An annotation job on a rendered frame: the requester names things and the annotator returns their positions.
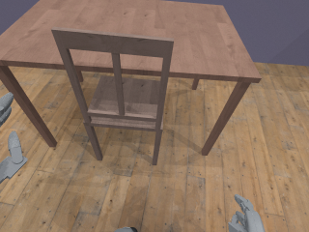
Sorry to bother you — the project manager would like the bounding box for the robot left hand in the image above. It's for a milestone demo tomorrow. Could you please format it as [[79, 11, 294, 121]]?
[[0, 92, 28, 184]]

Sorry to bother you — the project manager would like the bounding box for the chair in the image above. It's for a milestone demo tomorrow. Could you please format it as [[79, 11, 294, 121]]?
[[51, 26, 174, 165]]

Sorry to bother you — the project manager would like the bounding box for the table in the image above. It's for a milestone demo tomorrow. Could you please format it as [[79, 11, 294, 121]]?
[[0, 0, 262, 156]]

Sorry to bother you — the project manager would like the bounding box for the robot right hand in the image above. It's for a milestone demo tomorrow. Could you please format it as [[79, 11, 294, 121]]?
[[228, 194, 266, 232]]

